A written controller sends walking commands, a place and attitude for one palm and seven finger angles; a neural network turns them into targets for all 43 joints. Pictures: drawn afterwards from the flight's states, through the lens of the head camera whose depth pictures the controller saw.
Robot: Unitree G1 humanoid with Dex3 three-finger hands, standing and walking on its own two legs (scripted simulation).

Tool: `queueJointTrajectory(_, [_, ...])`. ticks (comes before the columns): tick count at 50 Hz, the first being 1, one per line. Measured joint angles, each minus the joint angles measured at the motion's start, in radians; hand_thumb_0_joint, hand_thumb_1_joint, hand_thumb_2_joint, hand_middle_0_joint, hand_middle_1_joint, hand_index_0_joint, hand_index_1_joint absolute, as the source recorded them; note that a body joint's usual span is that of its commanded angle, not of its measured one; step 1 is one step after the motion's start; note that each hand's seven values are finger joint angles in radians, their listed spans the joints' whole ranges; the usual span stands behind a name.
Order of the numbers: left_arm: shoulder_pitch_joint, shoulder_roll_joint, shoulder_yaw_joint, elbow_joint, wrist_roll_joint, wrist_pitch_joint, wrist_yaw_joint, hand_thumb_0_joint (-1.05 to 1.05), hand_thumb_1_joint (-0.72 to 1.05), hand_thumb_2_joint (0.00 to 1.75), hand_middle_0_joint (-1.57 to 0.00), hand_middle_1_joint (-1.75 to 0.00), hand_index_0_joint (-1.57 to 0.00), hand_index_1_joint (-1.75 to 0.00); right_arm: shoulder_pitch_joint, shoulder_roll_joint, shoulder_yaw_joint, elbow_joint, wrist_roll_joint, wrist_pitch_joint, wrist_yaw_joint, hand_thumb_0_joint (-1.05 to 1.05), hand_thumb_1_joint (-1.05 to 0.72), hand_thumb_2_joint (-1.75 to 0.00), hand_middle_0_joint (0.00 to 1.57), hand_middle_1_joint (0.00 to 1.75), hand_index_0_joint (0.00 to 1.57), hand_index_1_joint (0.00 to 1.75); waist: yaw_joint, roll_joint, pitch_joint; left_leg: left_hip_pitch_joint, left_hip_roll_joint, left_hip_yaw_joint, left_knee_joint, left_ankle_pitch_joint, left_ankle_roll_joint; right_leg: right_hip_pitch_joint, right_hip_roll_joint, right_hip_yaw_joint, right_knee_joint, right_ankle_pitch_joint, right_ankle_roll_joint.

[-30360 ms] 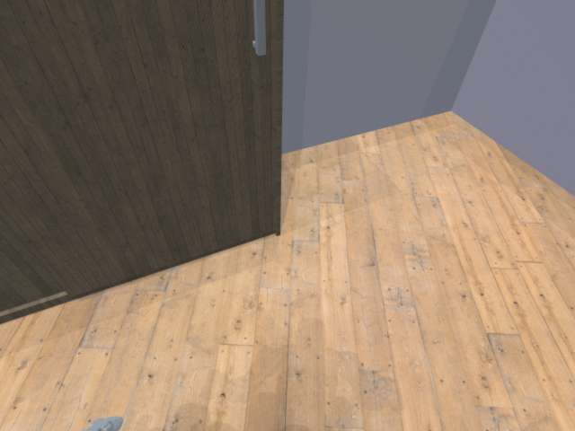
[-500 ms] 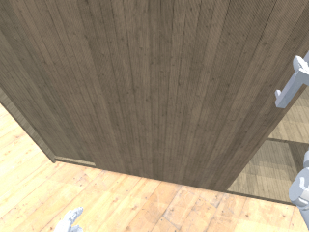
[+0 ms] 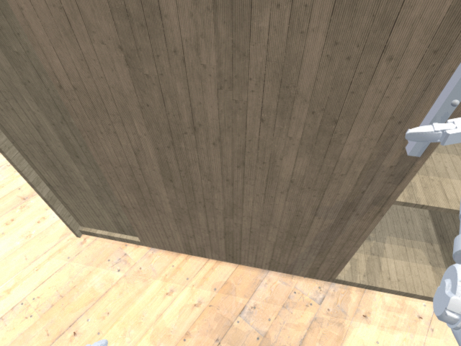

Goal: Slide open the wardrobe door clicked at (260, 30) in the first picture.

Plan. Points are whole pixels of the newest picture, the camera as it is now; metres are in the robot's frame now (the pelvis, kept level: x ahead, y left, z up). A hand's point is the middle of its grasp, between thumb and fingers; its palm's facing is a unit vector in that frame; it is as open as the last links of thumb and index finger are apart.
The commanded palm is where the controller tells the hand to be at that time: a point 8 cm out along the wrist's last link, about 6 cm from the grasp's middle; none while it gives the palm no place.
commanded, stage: slip the hand off the handle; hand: right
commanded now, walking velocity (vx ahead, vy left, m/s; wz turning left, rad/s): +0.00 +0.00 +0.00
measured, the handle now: (450, 84) +0.49 -0.30 +0.23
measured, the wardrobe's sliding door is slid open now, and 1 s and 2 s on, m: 0.48 0.48 0.48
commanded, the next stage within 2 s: draw the hand back to the body in 1.42 s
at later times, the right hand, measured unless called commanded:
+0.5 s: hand out of the picture +0.44 -0.37 +0.22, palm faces +0.50 +0.84 -0.20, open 14.6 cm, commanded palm +0.41 -0.39 +0.22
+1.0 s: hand out of the picture +0.39 -0.38 +0.21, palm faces +0.48 +0.87 -0.14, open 14.7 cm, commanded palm +0.34 -0.41 +0.22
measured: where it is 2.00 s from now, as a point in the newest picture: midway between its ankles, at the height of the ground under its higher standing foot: outside the picture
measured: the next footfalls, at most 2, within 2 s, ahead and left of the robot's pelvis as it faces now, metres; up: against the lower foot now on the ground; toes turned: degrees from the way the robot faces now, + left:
none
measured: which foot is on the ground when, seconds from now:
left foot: down 0.00-1.00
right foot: down 0.00-1.00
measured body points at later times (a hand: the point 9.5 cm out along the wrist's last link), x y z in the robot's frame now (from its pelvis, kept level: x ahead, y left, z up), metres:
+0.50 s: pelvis +0.01 +0.01 -0.01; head +0.05 +0.00 +0.44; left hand +0.05 +0.30 -0.11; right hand +0.41 -0.41 +0.23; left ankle -0.05 +0.10 -0.73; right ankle +0.09 -0.08 -0.73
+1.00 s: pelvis +0.02 +0.01 +0.00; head +0.04 +0.00 +0.45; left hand +0.11 +0.27 -0.10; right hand +0.35 -0.42 +0.22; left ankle -0.05 +0.10 -0.73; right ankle +0.09 -0.08 -0.73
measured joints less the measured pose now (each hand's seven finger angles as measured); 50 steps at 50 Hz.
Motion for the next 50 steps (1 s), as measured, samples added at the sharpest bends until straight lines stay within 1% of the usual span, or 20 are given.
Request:
queueJointTrajectory(2, [-0.005,-0.003,-0.003,0.001,-0.003,0.001,0.0,0.01,0.91,0.9,-0.2,-0.3,-0.2,-0.3,0.019,0.014,-0.001,-0.025,0.012,0.002,0.001,-0.01,0.54,-0.2,0.3,1.2,0.26,1.18,-0.002,-0.001,-0.002,0.007,0.001,-0.001,-0.002,-0.001,-0.001,0.006,0.001,-0.001,0.0,-0.003,-0.001])
queueJointTrajectory(4, [-0.019,-0.006,-0.011,0.0,-0.001,0.005,0.003,0.01,0.91,0.9,-0.2,-0.3,-0.2,-0.3,0.017,0.01,-0.018,-0.008,0.006,0.002,0.004,-0.01,0.55,-0.2,0.29,1.19,0.26,1.17,0.004,0.0,-0.002,0.009,0.002,-0.001,-0.001,-0.004,-0.002,0.007,0.001,-0.001,0.003,-0.006,-0.001])
queueJointTrajectory(6, [-0.032,-0.01,-0.017,-0.009,0.0,0.009,0.006,0.01,0.91,0.9,-0.2,-0.3,-0.2,-0.3,0.007,-0.006,-0.036,0.016,0.002,0.002,0.017,-0.01,0.55,-0.2,0.31,1.19,0.26,1.16,0.012,0.001,-0.003,0.003,0.002,-0.001,0.004,-0.006,-0.001,0.003,0.001,-0.001,0.006,-0.006,0.0])
queueJointTrajectory(10, [-0.047,-0.012,-0.024,-0.031,0.004,0.013,0.012,0.01,0.91,0.9,-0.2,-0.3,-0.21,-0.3,-0.029,-0.047,-0.054,0.07,-0.02,0.003,0.039,-0.01,0.55,-0.2,0.39,1.23,0.26,1.16,0.02,0.0,-0.005,-0.014,-0.001,0.002,0.013,-0.008,0.002,-0.013,-0.002,0.002,0.012,-0.006,0.002])
queueJointTrajectory(14, [-0.046,-0.006,-0.027,-0.044,0.006,0.024,0.017,0.01,0.91,0.9,-0.2,-0.3,-0.21,-0.3,-0.056,-0.09,-0.077,0.136,-0.023,-0.015,0.08,-0.01,0.55,-0.2,0.41,1.24,0.31,1.19,0.024,-0.002,-0.01,-0.03,-0.006,0.003,0.02,-0.01,0.005,-0.031,-0.007,0.005,0.02,-0.007,0.005])
queueJointTrajectory(18, [-0.03,0.001,-0.026,-0.052,0.004,0.042,0.021,0.01,0.91,0.9,-0.2,-0.3,-0.21,-0.3,-0.07,-0.154,-0.131,0.214,-0.02,-0.025,0.108,-0.01,0.55,-0.2,0.4,1.23,0.3,1.19,0.031,0.001,-0.018,-0.046,-0.014,0.002,0.026,-0.013,0.011,-0.049,-0.016,0.005,0.032,-0.013,0.011])
queueJointTrajectory(22, [-0.001,0.014,-0.022,-0.054,0.004,0.06,0.02,0.01,0.91,0.9,-0.2,-0.3,-0.21,-0.3,-0.083,-0.236,-0.158,0.278,-0.047,-0.037,0.131,-0.01,0.55,-0.2,0.35,1.2,0.29,1.17,0.039,0.008,-0.017,-0.07,-0.021,0.009,0.037,-0.019,0.017,-0.079,-0.022,0.014,0.053,-0.021,0.016])
queueJointTrajectory(24, [0.016,0.02,-0.016,-0.05,0.005,0.069,0.021,0.01,0.91,0.9,-0.2,-0.3,-0.21,-0.3,-0.086,-0.268,-0.163,0.285,-0.055,-0.052,0.148,-0.01,0.55,-0.2,0.33,1.19,0.28,1.17,0.039,0.01,-0.013,-0.08,-0.024,0.015,0.04,-0.022,0.019,-0.094,-0.024,0.021,0.062,-0.025,0.018])
queueJointTrajectory(26, [0.033,0.026,-0.01,-0.04,0.004,0.077,0.021,0.01,0.91,0.9,-0.2,-0.3,-0.21,-0.3,-0.088,-0.288,-0.165,0.281,-0.049,-0.076,0.171,-0.01,0.55,-0.2,0.31,1.18,0.27,1.16,0.036,0.012,-0.011,-0.087,-0.026,0.019,0.039,-0.023,0.021,-0.106,-0.025,0.026,0.068,-0.028,0.02])
queueJointTrajectory(29, [0.051,0.032,-0.005,-0.019,-0.001,0.087,0.026,0.01,0.91,0.9,-0.2,-0.3,-0.21,-0.3,-0.104,-0.305,-0.157,0.286,-0.022,-0.105,0.216,-0.01,0.55,-0.2,0.28,1.16,0.26,1.16,0.032,0.013,-0.01,-0.092,-0.028,0.026,0.035,-0.024,0.022,-0.118,-0.025,0.034,0.075,-0.032,0.021])
queueJointTrajectory(31, [0.056,0.036,-0.005,-0.008,-0.005,0.091,0.029,0.01,0.91,0.9,-0.2,-0.3,-0.21,-0.3,-0.117,-0.314,-0.165,0.306,-0.004,-0.108,0.249,-0.01,0.55,-0.2,0.27,1.16,0.26,1.16,0.034,0.013,-0.015,-0.096,-0.029,0.027,0.031,-0.023,0.022,-0.126,-0.026,0.035,0.078,-0.035,0.021])
queueJointTrajectory(33, [0.058,0.038,-0.003,-0.008,-0.008,0.096,0.032,0.01,0.91,0.9,-0.2,-0.3,-0.2,-0.3,-0.118,-0.327,-0.179,0.324,0.007,-0.098,0.273,-0.01,0.55,-0.2,0.27,1.16,0.26,1.16,0.039,0.011,-0.022,-0.102,-0.03,0.023,0.029,-0.023,0.021,-0.131,-0.027,0.032,0.079,-0.038,0.02])
queueJointTrajectory(35, [0.064,0.04,0.002,-0.019,-0.009,0.1,0.03,0.01,0.91,0.9,-0.2,-0.3,-0.2,-0.3,-0.092,-0.328,-0.189,0.312,0.011,-0.085,0.286,-0.01,0.55,-0.2,0.26,1.15,0.26,1.16,0.04,0.007,-0.027,-0.104,-0.029,0.015,0.027,-0.022,0.02,-0.131,-0.028,0.024,0.076,-0.04,0.019])
queueJointTrajectory(38, [0.069,0.041,0.01,-0.046,-0.009,0.106,0.023,0.01,0.91,0.9,-0.2,-0.3,-0.2,-0.3,0.001,-0.297,-0.208,0.224,0.017,-0.077,0.288,-0.01,0.55,-0.2,0.26,1.15,0.25,1.16,0.035,-0.004,-0.035,-0.1,-0.026,-0.001,0.024,-0.023,0.016,-0.119,-0.028,0.008,0.071,-0.046,0.015])
queueJointTrajectory(42, [0.053,0.03,0.008,-0.069,-0.016,0.11,0.015,0.01,0.91,0.9,-0.2,-0.3,-0.2,-0.3,0.138,-0.223,-0.26,0.076,0.07,-0.082,0.281,-0.01,0.55,-0.2,0.26,1.15,0.26,1.15,0.023,-0.011,-0.043,-0.074,-0.022,-0.021,0.019,-0.026,0.01,-0.086,-0.028,-0.012,0.062,-0.055,0.012])
queueJointTrajectory(44, [0.038,0.019,0.003,-0.077,-0.02,0.107,0.015,0.01,0.91,0.9,-0.2,-0.3,-0.2,-0.3,0.198,-0.189,-0.287,0.007,0.097,-0.072,0.276,-0.01,0.55,-0.2,0.26,1.15,0.26,1.15,0.017,-0.009,-0.048,-0.057,-0.02,-0.028,0.015,-0.027,0.009,-0.067,-0.028,-0.018,0.059,-0.059,0.011])
queueJointTrajectory(47, [0.015,0.003,-0.005,-0.098,-0.027,0.098,0.015,0.01,0.91,0.9,-0.2,-0.3,-0.2,-0.3,0.273,-0.161,-0.309,-0.075,0.112,-0.029,0.265,-0.01,0.55,-0.2,0.26,1.15,0.26,1.15,0.005,-0.005,-0.057,-0.036,-0.018,-0.032,0.014,-0.031,0.008,-0.045,-0.026,-0.022,0.057,-0.063,0.012])
queueJointTrajectory(50, [-0.011,-0.004,-0.014,-0.117,-0.032,0.085,0.022,0.01,0.91,0.9,-0.2,-0.3,-0.2,-0.3,0.317,-0.153,-0.307,-0.122,0.11,0.026,0.256,-0.01,0.55,-0.2,0.26,1.15,0.26,1.16,-0.013,-0.008,-0.058,-0.016,-0.017,-0.023,0.011,-0.033,0.007,-0.031,-0.022,-0.013,0.06,-0.064,0.012])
